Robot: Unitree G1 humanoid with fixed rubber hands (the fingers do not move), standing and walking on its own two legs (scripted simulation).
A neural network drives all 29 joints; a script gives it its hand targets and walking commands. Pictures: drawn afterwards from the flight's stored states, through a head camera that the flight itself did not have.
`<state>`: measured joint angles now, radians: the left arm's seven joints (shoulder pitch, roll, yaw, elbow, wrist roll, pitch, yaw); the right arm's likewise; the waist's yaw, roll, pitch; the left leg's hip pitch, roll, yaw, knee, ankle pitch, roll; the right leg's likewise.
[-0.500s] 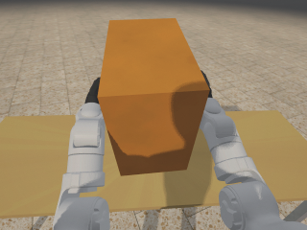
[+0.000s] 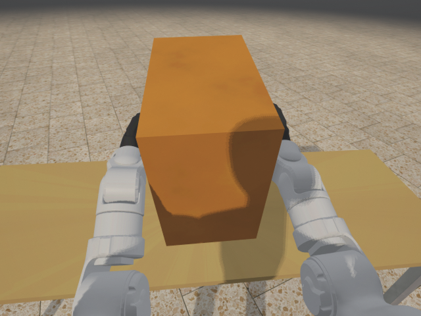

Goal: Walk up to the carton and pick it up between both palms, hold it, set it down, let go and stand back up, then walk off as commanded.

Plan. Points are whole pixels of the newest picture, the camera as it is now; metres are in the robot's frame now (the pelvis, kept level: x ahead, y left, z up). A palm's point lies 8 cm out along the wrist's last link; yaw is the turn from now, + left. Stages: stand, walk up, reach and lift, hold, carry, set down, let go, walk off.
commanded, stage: hold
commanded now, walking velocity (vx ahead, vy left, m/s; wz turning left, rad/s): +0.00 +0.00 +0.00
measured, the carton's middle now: (204, 137) +0.43 +0.01 +0.19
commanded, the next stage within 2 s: none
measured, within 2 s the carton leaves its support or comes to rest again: neither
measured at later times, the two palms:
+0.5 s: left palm (130, 139) +0.38 +0.15 +0.22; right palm (278, 130) +0.39 -0.13 +0.23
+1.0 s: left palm (131, 150) +0.37 +0.15 +0.20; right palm (278, 142) +0.38 -0.13 +0.21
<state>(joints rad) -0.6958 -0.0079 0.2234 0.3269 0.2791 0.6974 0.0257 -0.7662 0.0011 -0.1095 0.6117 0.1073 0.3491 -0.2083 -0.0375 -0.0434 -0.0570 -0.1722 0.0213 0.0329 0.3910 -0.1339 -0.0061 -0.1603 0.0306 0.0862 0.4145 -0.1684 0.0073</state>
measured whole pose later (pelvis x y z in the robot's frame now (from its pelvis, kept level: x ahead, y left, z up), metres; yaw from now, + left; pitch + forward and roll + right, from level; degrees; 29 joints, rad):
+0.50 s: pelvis +0.01 +0.00 +0.00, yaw +0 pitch -4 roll +0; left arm -0.70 -0.01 0.21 0.20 0.29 0.76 0.02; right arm -0.76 0.00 -0.11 0.50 0.13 0.39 -0.21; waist -0.04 -0.04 -0.06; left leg -0.16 0.02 0.03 0.39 -0.15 -0.01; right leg -0.15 0.03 0.09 0.41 -0.19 0.01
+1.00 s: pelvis +0.00 +0.00 +0.00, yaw +0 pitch -5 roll +0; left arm -0.69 -0.01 0.22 0.29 0.30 0.73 0.00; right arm -0.76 0.00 -0.10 0.58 0.13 0.37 -0.22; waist -0.04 -0.04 -0.05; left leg -0.16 0.02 0.03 0.38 -0.13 -0.01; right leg -0.15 0.03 0.09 0.41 -0.17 0.01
